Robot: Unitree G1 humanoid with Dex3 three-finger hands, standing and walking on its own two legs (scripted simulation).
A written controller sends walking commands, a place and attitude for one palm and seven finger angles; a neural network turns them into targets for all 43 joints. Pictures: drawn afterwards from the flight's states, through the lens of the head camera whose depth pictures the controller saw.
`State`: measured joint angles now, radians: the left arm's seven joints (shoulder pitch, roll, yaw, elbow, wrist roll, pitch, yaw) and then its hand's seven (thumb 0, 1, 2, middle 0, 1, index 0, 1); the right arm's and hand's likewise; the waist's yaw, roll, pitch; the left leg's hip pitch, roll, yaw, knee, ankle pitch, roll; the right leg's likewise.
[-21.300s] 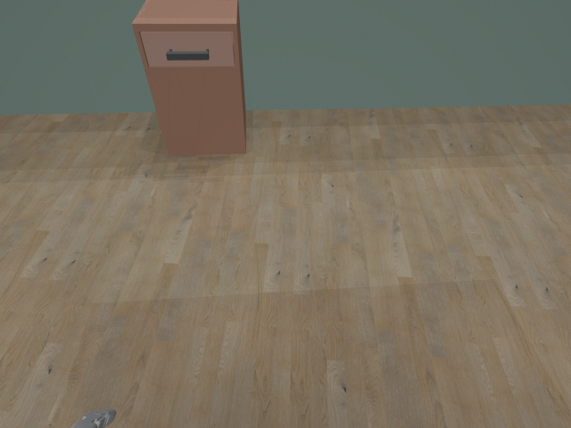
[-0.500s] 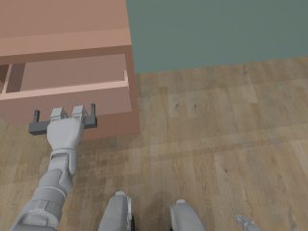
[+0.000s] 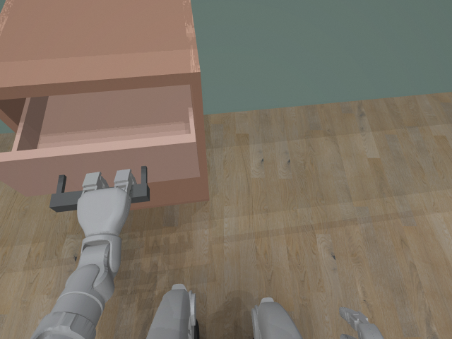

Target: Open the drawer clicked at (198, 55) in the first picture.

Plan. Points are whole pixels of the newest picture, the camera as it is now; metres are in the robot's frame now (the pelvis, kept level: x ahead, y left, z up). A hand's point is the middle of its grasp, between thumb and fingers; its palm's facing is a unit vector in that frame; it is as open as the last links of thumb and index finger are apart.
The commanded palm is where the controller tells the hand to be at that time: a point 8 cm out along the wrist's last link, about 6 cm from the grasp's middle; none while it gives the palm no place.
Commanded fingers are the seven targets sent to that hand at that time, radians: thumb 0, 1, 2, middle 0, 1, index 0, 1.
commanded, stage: pull the drawer open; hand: left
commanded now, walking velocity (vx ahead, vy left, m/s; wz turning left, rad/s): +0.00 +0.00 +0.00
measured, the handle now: (102, 186) +0.40 +0.26 -0.06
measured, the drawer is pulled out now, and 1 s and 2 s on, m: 0.15 0.19 0.23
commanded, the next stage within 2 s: none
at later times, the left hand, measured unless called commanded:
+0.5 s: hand (116, 228) +0.32 +0.22 -0.08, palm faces -0.02 -0.06 -1.00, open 6.2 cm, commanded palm +0.29 +0.22 -0.03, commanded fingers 0.00 0.90 0.90 -0.40 -1.35 -0.40 -1.35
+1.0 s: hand (116, 239) +0.30 +0.22 -0.08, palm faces -0.03 -0.06 -1.00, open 6.2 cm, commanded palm +0.26 +0.21 -0.03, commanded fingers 0.00 0.90 0.90 -0.40 -1.35 -0.40 -1.35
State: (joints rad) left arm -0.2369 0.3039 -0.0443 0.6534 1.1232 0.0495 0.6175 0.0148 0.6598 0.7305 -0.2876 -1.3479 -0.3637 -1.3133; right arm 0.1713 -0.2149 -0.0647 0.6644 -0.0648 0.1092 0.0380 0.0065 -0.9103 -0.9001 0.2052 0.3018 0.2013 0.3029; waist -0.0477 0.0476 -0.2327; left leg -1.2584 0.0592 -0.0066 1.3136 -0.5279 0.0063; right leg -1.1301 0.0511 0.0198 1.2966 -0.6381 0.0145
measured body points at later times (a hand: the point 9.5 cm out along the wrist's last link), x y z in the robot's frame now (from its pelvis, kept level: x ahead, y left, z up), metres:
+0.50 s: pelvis +0.00 -0.01 +0.00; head +0.11 +0.00 +0.43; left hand +0.32 +0.22 -0.02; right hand +0.14 -0.26 -0.13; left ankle +0.04 +0.12 -0.61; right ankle -0.02 -0.14 -0.61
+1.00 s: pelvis +0.00 -0.01 +0.00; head +0.11 -0.01 +0.43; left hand +0.30 +0.22 -0.02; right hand +0.16 -0.26 -0.13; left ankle +0.04 +0.12 -0.61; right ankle -0.02 -0.14 -0.61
